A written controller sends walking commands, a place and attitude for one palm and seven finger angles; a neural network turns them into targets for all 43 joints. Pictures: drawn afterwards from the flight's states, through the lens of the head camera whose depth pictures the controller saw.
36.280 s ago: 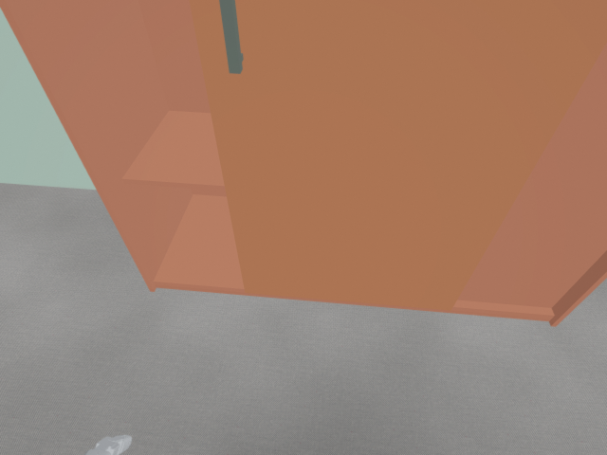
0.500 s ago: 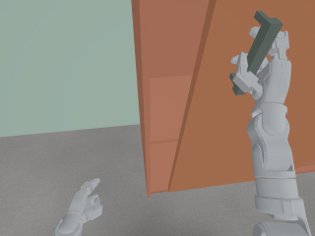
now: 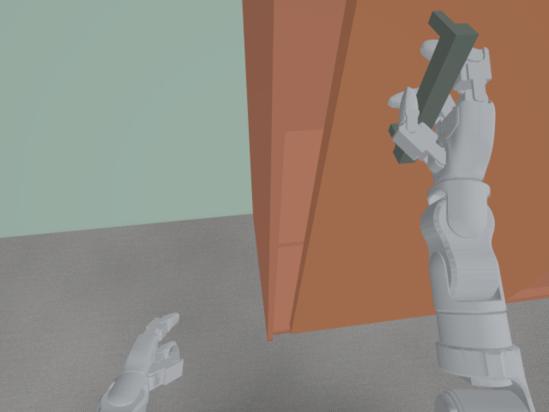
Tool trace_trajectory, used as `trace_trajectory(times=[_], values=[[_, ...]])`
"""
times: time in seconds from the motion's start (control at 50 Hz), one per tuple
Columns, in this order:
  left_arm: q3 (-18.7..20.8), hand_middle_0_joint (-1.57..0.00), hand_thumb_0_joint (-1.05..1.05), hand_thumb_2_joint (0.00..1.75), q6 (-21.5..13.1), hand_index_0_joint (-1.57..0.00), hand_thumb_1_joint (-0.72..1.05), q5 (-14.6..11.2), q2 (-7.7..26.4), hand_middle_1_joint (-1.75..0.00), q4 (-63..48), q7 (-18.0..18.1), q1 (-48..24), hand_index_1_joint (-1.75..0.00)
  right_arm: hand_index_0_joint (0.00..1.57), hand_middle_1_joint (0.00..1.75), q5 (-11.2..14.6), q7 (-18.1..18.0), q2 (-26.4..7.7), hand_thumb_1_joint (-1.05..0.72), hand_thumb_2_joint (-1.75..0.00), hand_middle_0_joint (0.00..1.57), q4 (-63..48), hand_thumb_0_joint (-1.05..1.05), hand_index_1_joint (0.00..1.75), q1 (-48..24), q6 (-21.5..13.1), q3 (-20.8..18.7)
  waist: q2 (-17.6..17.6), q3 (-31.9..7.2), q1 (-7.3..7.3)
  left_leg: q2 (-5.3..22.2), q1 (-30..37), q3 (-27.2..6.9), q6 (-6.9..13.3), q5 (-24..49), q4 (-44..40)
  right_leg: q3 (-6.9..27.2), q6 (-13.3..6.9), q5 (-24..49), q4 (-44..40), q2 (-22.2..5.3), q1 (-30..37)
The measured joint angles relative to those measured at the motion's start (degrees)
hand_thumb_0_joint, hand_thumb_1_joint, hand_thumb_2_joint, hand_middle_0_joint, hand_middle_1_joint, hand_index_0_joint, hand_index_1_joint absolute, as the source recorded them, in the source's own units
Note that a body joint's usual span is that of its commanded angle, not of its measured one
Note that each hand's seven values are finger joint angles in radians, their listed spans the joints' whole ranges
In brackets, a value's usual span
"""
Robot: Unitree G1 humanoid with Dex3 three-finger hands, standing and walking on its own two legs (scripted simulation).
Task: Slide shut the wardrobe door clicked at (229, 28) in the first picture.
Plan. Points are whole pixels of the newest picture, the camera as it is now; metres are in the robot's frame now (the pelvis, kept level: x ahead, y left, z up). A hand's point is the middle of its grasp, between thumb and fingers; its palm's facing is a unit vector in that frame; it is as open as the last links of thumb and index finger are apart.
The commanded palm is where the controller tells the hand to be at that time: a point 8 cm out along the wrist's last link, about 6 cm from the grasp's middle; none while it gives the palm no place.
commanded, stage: step sideways, sliding the door along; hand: right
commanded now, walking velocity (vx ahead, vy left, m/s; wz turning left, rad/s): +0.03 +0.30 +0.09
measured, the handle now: (420, 93) +0.41 -0.17 +0.25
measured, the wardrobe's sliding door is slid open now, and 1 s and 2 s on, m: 0.06 0.00 0.00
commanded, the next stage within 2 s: none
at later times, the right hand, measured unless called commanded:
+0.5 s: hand (366, 129) +0.36 -0.10 +0.24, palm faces +0.21 +0.98 -0.03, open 7.1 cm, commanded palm +0.34 -0.08 +0.25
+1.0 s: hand (353, 131) +0.36 -0.09 +0.24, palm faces +0.15 +0.99 -0.03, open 7.0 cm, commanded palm +0.34 -0.09 +0.25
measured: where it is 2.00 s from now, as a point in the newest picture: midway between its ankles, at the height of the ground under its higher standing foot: outside the picture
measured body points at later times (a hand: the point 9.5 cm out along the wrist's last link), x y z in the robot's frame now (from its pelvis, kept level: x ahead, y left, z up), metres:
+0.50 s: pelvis +0.00 +0.05 +0.00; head +0.03 +0.05 +0.45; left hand +0.21 +0.25 -0.09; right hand +0.35 -0.15 +0.24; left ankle +0.02 +0.13 -0.73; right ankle +0.00 -0.18 -0.72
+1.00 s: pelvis +0.01 +0.05 +0.00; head +0.03 +0.05 +0.45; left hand +0.21 +0.25 -0.09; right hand +0.35 -0.14 +0.24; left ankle +0.02 +0.13 -0.72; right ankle +0.01 -0.15 -0.73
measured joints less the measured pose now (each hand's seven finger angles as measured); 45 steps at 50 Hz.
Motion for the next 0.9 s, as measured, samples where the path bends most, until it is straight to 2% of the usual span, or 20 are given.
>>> trace_trajectory(times=[0.04,0.08,0.12,0.16,0.18,0.22,0.24,0.3,0.34,0.4,0.48,0.54,0.58,0.64,0.7,0.72,0.74,0.78,0.82,0.9], values=[[0.3,-0.2,0.02,0.89,0.2,-0.2,0.91,-0.3,0.6,-0.3,-0.4,-0.1,0.1,-0.3,0.07,1.4,0.2,0.0,0.2,-0.74,-0.82,0.45,0.3,-0.03,1.21,-0.1,-0.3,-0.3,-1.3,0.8,-0.18,-0.9,1.0,0.5,1.4,0.1,-0.5,0.6,-0.8,-0.3,1.3,-0.8,0.0],[0.3,-0.2,0.02,0.89,0.4,-0.19,0.91,-0.8,0.7,-0.3,0.0,0.0,-0.1,-0.3,0.07,1.4,0.1,0.1,0.4,-0.74,-0.82,0.45,0.3,-0.03,1.22,0.1,-0.3,-0.5,-1.7,1.0,0.26,-1.3,1.9,1.1,2.0,0.6,-1.5,0.7,-4.7,0.4,4.2,-1.0,-1.4],[0.2,-0.2,0.02,0.89,0.5,-0.19,0.91,-0.8,0.5,-0.3,1.0,0.2,-0.4,-0.3,0.07,1.4,-0.3,0.2,0.5,-0.74,-0.82,0.45,-0.1,-0.03,1.23,0.9,-0.3,-0.5,-0.2,0.4,0.5,-0.5,1.7,0.7,2.3,0.8,-1.9,1.5,-6.8,-2.8,8.3,1.7,-2.9],[0.0,-0.2,0.02,0.89,0.4,-0.19,0.91,-0.6,0.6,-0.3,1.3,0.5,-0.3,-0.3,0.07,1.4,-0.6,0.0,0.7,-0.74,-0.82,0.45,-1.1,-0.02,1.23,2.3,-0.1,-0.1,0.9,-0.9,0.68,-0.2,1.2,-0.1,2.1,1.2,-2.4,0.3,-8.1,-1.4,5.2,3.9,-1.6],[0.0,-0.2,0.02,0.89,0.2,-0.19,0.91,-0.3,0.8,-0.3,1.0,0.7,0.0,-0.3,0.08,1.4,-0.5,-0.2,0.7,-0.74,-0.82,0.45,-1.8,-0.02,1.22,2.8,0.3,0.2,0.7,-1.6,0.92,-0.5,0.6,-0.2,1.8,1.1,-1.8,-0.3,-7.7,1.4,1.9,3.8,-0.2],[0.6,-0.2,0.02,0.89,0.0,-0.19,0.91,0.2,0.4,-0.3,0.6,0.6,-0.1,-0.3,0.08,1.4,0.4,0.0,0.0,-0.74,-0.81,0.45,-1.7,-0.02,1.22,2.8,0.0,0.6,1.4,-1.5,1.15,-0.3,-1.4,-1.0,0.5,-0.5,2.6,-0.9,-3.3,-0.2,-0.3,3.6,1.0],[0.7,-0.2,0.02,0.89,0.2,-0.19,0.91,0.3,0.1,-0.3,0.3,0.4,-0.1,-0.3,0.08,1.4,0.7,0.2,-0.2,-0.74,-0.81,0.45,-1.4,-0.02,1.22,2.7,-0.5,0.7,1.6,-1.2,0.88,-0.3,-2.3,-1.6,-0.1,-2.6,5.4,-1.1,-2.2,-0.6,-0.9,3.4,1.6],[0.2,-0.2,0.02,0.89,0.8,-0.19,0.91,0.6,-0.4,-0.3,-0.9,-0.5,0.2,-0.3,0.07,1.4,0.8,0.5,-0.5,-0.74,-0.81,0.45,-1.1,-0.02,1.23,2.8,-1.0,0.2,0.1,-0.3,0.27,-0.5,-1.9,-1.1,-0.5,-3.8,5.9,-0.7,-1.4,-0.4,-1.4,1.5,2.4],[-0.6,-0.2,0.02,0.89,1.0,-0.19,0.91,0.0,-0.6,-0.3,-1.6,-1.0,0.4,-0.3,0.06,1.4,0.6,0.5,-0.9,-0.74,-0.82,0.45,-1.0,-0.03,1.23,1.9,-0.5,-0.2,-0.3,0.0,-0.63,0.0,0.6,-0.9,-0.4,2.4,0.4,-0.4,-1.3,-1.4,1.2,0.2,1.7],[-1.4,-0.2,0.02,0.89,1.1,-0.2,0.91,-0.7,-1.2,-0.3,-0.5,-1.0,-0.4,-0.3,0.06,1.4,-0.3,0.1,-1.1,-0.73,-0.83,0.46,-0.5,-0.04,1.22,1.3,0.0,-1.3,-1.0,0.3,-0.16,-1.6,2.0,0.5,1.3,0.2,-0.9,0.9,-3.2,-2.6,4.7,-1.4,0.2],[-1.2,-0.2,0.02,0.89,0.6,-0.2,0.91,-0.5,-1.0,-0.3,0.6,-0.3,-0.4,-0.3,0.09,1.4,-0.4,-0.4,-0.9,-0.72,-0.84,0.45,-0.6,-0.03,1.22,2.0,0.3,-1.5,0.5,-0.9,0.93,-0.6,1.1,1.2,2.1,0.0,-0.8,1.1,-5.5,0.0,2.0,-0.4,0.0],[-0.1,-0.2,0.02,0.89,0.5,-0.2,0.91,-0.5,0.4,-0.3,-0.4,0.0,0.4,-0.3,0.1,1.4,0.2,-0.7,0.0,-0.72,-0.84,0.45,-0.4,-0.03,1.22,1.9,0.1,-1.0,-0.9,-1.4,1.04,-1.0,0.8,2.1,1.9,0.1,-1.1,1.2,-2.3,-0.9,-0.5,-1.2,0.5],[0.3,-0.2,0.02,0.89,0.6,-0.2,0.91,-0.7,1.1,-0.3,-0.8,0.1,0.6,-0.3,0.1,1.4,0.6,-0.6,0.5,-0.72,-0.84,0.45,-0.1,-0.03,1.22,1.6,-0.3,-0.7,-1.8,-0.8,0.43,-1.4,1.3,2.4,2.0,0.2,-1.5,1.5,-1.4,-0.4,-0.4,-1.7,0.6],[0.4,-0.2,0.02,0.89,0.7,-0.19,0.91,-1.1,1.2,-0.3,-0.3,0.2,0.3,-0.3,0.09,1.4,0.5,-0.5,0.8,-0.72,-0.84,0.45,-0.5,-0.03,1.24,1.9,-0.5,-0.5,-1.7,-0.2,0.39,-1.4,2.2,2.5,2.8,0.7,-2.6,0.9,-4.3,1.3,2.0,-1.6,-0.5],[0.1,-0.2,0.02,0.89,0.9,-0.19,0.91,-0.8,1.1,-0.3,0.3,0.3,0.0,-0.3,0.09,1.4,0.0,-0.4,0.9,-0.73,-0.83,0.46,-1.4,-0.03,1.24,3.2,-0.3,-0.3,-0.2,-1.0,0.74,-0.4,1.9,1.7,2.8,0.6,-2.5,0.1,-7.7,1.5,3.0,0.4,-0.6],[0.1,-0.2,0.02,0.89,0.9,-0.19,0.91,-0.7,1.0,-0.3,0.2,0.4,0.2,-0.3,0.09,1.4,0.0,-0.5,0.8,-0.73,-0.83,0.46,-1.7,-0.03,1.24,3.8,-0.1,-0.3,0.1,-1.6,0.89,-0.3,1.6,1.5,2.6,0.5,-2.3,-0.3,-7.7,0.8,1.4,0.5,0.3],[0.1,-0.2,0.02,0.89,0.9,-0.19,0.91,-0.5,1.2,-0.3,-0.1,0.6,0.4,-0.3,0.09,1.4,0.2,-0.5,0.8,-0.73,-0.82,0.46,-2.1,-0.03,1.24,4.3,0.1,-0.2,-0.1,-2.3,1.11,-0.4,1.2,1.4,2.3,0.3,-1.9,-0.4,-6.6,-0.4,-0.6,0.3,1.2],[0.5,-0.2,0.02,0.89,0.9,-0.19,0.91,-0.1,1.2,-0.3,-0.8,0.6,0.6,-0.3,0.09,1.4,0.9,-0.4,0.4,-0.73,-0.82,0.46,-2.2,-0.02,1.24,4.2,0.1,0.2,-0.4,-2.4,1.11,-0.3,0.6,1.5,1.4,-0.3,-0.7,-0.4,-1.6,-0.9,-1.9,0.0,1.7],[0.4,-0.2,0.02,0.89,0.8,-0.19,0.91,-0.1,1.0,-0.3,-1.4,0.2,0.4,-0.3,0.08,1.4,1.2,-0.2,0.1,-0.74,-0.81,0.46,-2.0,-0.03,1.24,3.9,-0.3,0.1,-1.0,-1.4,0.5,-0.9,1.3,1.3,1.7,-0.4,-0.9,-0.4,0.3,-0.4,-1.2,-0.5,2.1],[-0.3,-0.2,0.02,0.89,0.6,-0.19,0.91,-0.8,0.1,-0.3,-1.0,-0.4,-0.2,-0.3,0.06,1.4,0.6,0.2,0.0,-0.74,-0.82,0.46,-1.9,-0.03,1.25,3.6,-0.6,-0.4,-0.9,0.1,0.82,-1.1,3.1,1.7,2.9,1.1,-3.4,-0.7,-6.0,1.2,6.1,-0.2,-1.2]])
